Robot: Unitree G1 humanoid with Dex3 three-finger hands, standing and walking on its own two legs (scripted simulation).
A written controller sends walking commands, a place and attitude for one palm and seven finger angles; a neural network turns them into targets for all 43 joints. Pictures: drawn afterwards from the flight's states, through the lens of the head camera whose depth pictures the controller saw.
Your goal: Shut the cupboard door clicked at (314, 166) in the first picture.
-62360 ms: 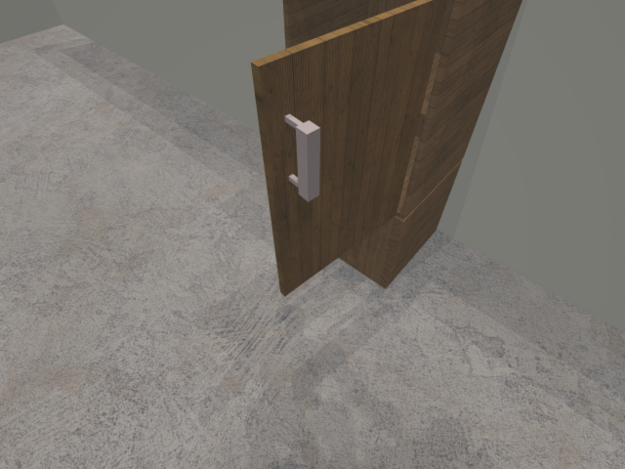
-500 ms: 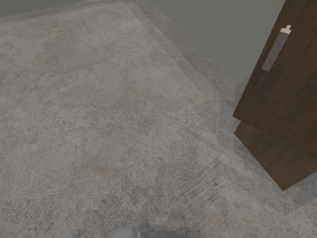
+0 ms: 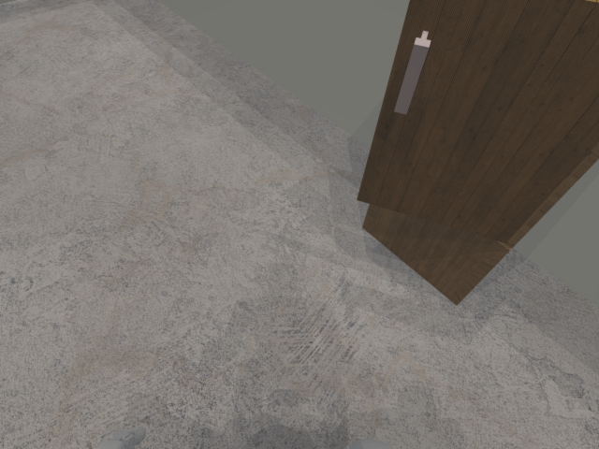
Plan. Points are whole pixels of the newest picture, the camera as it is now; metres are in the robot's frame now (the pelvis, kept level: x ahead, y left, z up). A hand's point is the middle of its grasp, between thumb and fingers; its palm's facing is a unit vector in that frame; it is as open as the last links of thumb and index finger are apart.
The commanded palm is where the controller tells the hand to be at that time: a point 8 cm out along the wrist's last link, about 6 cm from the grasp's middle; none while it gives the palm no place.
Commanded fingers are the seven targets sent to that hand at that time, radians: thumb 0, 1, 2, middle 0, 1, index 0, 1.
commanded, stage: turn to face it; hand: left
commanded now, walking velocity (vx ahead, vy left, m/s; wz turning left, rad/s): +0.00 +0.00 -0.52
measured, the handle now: (412, 72) +0.76 -0.18 +0.09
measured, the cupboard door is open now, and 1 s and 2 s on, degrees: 28 28 28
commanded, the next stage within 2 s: take the last steps up to it in 0.50 s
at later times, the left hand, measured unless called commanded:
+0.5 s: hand out of the picture +0.13 +0.17 -0.18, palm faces -0.16 -0.97 -0.18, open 7.4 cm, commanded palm none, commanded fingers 0.00 0.90 0.90 -0.20 -0.30 -0.20 -0.30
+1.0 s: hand (246, 392) +0.22 +0.09 -0.16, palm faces -0.35 -0.91 -0.23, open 7.4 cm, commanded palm none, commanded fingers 0.00 0.90 0.90 -0.20 -0.30 -0.20 -0.30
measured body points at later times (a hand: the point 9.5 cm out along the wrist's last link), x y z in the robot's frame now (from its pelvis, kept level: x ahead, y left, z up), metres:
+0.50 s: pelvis +0.03 +0.00 -0.01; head +0.06 +0.01 +0.44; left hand +0.14 +0.22 -0.17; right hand +0.06 -0.27 -0.14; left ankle +0.06 +0.11 -0.74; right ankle -0.01 -0.13 -0.74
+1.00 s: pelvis +0.06 -0.06 -0.01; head +0.07 -0.08 +0.44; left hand +0.24 +0.14 -0.14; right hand -0.07 -0.29 -0.16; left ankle +0.06 +0.09 -0.71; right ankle +0.00 -0.15 -0.74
